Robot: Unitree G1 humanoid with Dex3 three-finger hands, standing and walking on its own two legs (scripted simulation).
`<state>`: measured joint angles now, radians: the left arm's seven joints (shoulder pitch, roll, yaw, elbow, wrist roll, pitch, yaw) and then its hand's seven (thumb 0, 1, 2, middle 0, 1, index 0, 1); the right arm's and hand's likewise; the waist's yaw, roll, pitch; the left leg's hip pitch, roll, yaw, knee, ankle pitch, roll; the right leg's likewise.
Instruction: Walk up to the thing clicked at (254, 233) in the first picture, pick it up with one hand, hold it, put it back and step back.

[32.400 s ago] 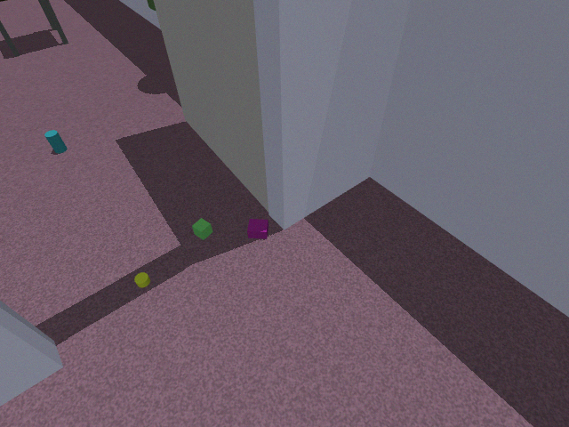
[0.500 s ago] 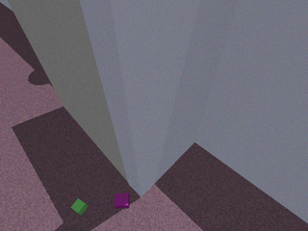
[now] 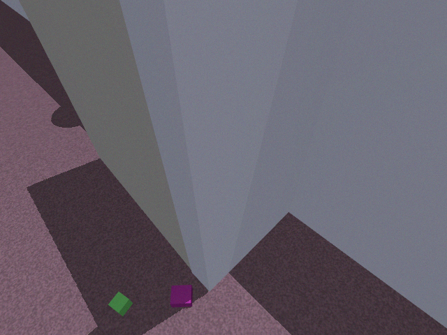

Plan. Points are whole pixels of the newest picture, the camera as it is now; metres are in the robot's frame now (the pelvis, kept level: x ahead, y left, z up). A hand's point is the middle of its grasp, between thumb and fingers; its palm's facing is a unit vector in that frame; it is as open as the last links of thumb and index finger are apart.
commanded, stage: walk up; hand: left
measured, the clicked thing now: (181, 296) +0.43 +0.20 -0.75
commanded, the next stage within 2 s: none
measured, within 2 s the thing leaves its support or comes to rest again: neither
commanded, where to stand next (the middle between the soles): +0.04 -0.03 m, yaw -1 degrees
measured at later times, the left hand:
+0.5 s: hand out of the picture +0.07 +0.26 -0.16, palm faces -0.01 -0.93 -0.36, open 7.4 cm
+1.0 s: hand out of the picture -0.05 +0.27 -0.14, palm faces +0.07 -0.87 -0.48, open 7.4 cm
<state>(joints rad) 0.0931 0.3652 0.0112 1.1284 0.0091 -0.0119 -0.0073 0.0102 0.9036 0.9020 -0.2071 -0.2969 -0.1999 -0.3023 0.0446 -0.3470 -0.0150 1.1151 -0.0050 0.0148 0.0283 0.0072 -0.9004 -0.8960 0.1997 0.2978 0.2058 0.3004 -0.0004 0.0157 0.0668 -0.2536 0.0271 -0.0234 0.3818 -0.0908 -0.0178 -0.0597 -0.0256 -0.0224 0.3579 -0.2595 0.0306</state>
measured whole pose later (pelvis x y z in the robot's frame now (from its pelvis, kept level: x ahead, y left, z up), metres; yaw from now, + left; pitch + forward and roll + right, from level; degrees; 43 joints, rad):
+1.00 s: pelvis -0.08 -0.02 -0.02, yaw +6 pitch +0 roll +1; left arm 0.22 0.36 0.07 0.89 0.06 0.00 0.02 0.01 0.90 0.90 -0.21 -0.30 -0.20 -0.30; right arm 0.16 -0.42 -0.08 0.92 -0.02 0.09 0.03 0.01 -0.90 -0.90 0.20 0.30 0.20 0.30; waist 0.02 0.07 0.13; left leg -0.37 -0.03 -0.12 0.92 -0.47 -0.02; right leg -0.32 -0.08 -0.08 0.67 -0.35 -0.01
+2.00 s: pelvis -0.08 +0.02 -0.02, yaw +0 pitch -2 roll +0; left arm 0.15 0.37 0.02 0.98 0.01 0.00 -0.01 0.01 0.90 0.90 -0.21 -0.30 -0.20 -0.30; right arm 0.14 -0.37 -0.03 0.97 -0.01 0.01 0.00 0.01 -0.90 -0.90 0.20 0.30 0.21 0.30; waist -0.02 0.01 0.12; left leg -0.26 0.03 0.03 0.63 -0.32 0.00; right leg -0.24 0.01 0.03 0.63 -0.35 0.00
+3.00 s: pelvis -0.07 +0.02 +0.01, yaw -1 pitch -1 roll +0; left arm 0.09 0.36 0.00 1.14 0.01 -0.02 -0.01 0.01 0.90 0.90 -0.21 -0.30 -0.20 -0.30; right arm 0.09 -0.34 -0.01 1.15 -0.01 -0.01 0.01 0.01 -0.90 -0.90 0.20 0.30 0.21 0.30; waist -0.01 0.00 0.06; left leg -0.12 0.03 0.04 0.31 -0.17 -0.01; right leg -0.11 0.00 0.04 0.32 -0.19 0.01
